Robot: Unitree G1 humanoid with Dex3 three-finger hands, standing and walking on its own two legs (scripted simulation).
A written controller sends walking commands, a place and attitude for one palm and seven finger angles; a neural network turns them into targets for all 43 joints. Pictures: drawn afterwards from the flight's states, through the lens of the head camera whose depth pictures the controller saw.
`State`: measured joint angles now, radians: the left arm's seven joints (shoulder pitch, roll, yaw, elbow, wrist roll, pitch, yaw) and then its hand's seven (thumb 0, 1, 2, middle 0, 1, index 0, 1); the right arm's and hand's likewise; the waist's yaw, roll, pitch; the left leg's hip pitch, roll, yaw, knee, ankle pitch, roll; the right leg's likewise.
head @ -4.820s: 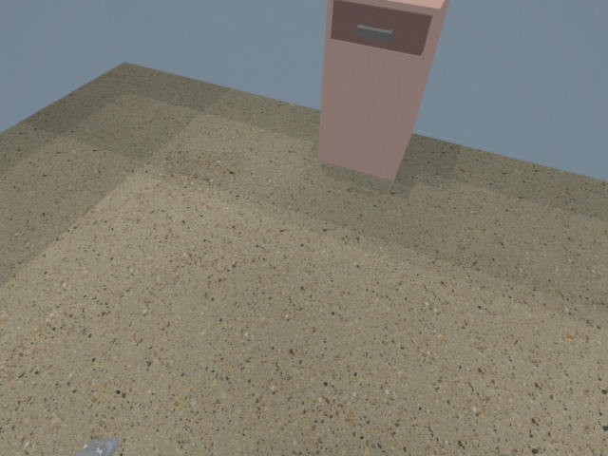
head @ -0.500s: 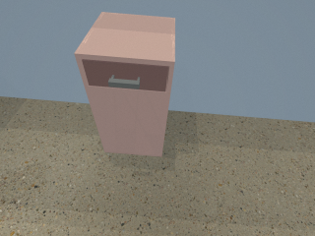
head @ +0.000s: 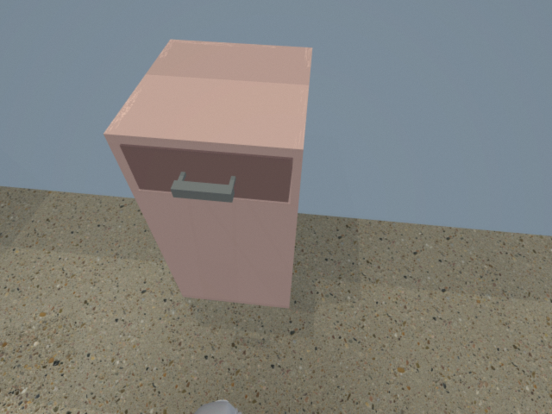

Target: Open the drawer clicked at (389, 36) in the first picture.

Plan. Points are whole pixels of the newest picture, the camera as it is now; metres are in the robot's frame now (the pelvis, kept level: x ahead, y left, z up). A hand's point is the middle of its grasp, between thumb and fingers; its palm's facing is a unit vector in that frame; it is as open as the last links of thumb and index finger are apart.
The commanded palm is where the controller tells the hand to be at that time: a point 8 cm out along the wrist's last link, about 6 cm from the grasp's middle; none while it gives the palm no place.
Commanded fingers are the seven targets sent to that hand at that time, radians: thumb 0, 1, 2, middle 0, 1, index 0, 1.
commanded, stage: come to a stop and stand still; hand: left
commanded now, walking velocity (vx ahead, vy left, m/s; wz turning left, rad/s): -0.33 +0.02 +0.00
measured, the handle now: (205, 184) +0.58 +0.20 -0.07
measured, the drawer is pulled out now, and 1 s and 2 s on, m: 0.00 0.00 0.00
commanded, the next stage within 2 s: look again from close up in 1.30 s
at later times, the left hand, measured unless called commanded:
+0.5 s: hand out of the picture +0.09 +0.19 -0.17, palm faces +0.03 -0.95 -0.30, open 7.4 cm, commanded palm none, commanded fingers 0.00 0.90 0.90 -0.20 -0.30 -0.20 -0.30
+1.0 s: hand out of the picture +0.04 +0.18 -0.18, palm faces +0.07 -0.97 -0.23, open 7.4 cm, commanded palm none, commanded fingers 0.00 0.90 0.90 -0.20 -0.30 -0.20 -0.30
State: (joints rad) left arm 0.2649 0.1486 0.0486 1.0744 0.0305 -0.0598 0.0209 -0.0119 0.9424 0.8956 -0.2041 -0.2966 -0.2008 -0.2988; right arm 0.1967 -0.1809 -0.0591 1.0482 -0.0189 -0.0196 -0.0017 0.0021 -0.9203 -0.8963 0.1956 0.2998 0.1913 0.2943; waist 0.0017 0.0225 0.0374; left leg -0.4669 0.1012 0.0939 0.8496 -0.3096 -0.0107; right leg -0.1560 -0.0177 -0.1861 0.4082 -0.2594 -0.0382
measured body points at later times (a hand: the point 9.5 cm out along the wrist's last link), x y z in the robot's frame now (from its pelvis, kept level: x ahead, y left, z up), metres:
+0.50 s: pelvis +0.03 -0.02 -0.01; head +0.06 -0.03 +0.44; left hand +0.09 +0.24 -0.15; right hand +0.10 -0.26 -0.17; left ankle +0.10 +0.12 -0.74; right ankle +0.01 -0.14 -0.74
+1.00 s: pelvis +0.01 -0.01 +0.00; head +0.03 -0.01 +0.44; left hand +0.03 +0.23 -0.16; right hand +0.04 -0.26 -0.16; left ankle -0.01 +0.11 -0.74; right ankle +0.02 -0.15 -0.74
